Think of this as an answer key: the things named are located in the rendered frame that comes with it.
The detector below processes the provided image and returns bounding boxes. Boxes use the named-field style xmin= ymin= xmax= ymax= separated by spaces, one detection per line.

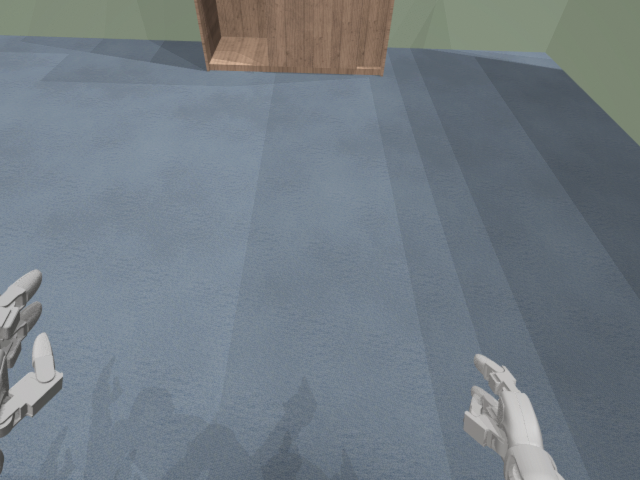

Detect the robot right forearm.
xmin=503 ymin=444 xmax=565 ymax=480

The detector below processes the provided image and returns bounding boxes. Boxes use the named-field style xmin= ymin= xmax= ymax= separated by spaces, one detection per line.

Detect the right robot hand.
xmin=463 ymin=354 xmax=544 ymax=462

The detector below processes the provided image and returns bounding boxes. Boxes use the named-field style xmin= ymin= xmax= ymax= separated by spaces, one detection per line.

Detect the wardrobe door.
xmin=357 ymin=0 xmax=390 ymax=67
xmin=264 ymin=0 xmax=363 ymax=69

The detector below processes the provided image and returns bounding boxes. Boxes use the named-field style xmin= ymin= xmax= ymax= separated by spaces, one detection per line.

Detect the left robot hand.
xmin=0 ymin=269 xmax=63 ymax=438

